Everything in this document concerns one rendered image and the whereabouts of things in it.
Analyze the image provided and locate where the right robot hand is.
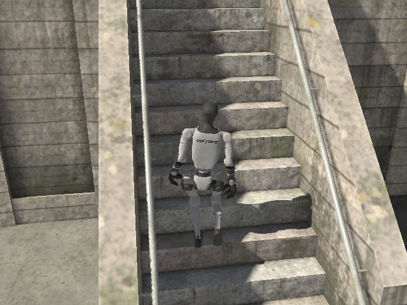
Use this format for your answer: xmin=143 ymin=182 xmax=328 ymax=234
xmin=222 ymin=183 xmax=237 ymax=199

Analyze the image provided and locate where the right robot upper arm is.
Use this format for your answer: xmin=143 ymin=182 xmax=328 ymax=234
xmin=221 ymin=131 xmax=233 ymax=166

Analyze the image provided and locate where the robot thigh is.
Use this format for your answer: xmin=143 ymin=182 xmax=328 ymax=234
xmin=181 ymin=175 xmax=200 ymax=207
xmin=211 ymin=176 xmax=224 ymax=203

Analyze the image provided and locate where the left robot hand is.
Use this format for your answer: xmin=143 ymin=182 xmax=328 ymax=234
xmin=169 ymin=173 xmax=183 ymax=186

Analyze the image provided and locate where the robot right forearm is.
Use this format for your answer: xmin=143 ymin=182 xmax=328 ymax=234
xmin=226 ymin=158 xmax=236 ymax=186

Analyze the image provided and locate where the robot left forearm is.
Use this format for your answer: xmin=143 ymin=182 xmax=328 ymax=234
xmin=170 ymin=153 xmax=183 ymax=175

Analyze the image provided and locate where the left robot thigh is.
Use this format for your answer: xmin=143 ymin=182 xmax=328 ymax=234
xmin=181 ymin=175 xmax=200 ymax=207

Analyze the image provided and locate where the left robot upper arm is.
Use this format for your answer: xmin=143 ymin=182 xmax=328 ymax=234
xmin=177 ymin=128 xmax=195 ymax=163

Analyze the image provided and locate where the right robot thigh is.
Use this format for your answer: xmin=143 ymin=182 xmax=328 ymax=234
xmin=211 ymin=176 xmax=224 ymax=203

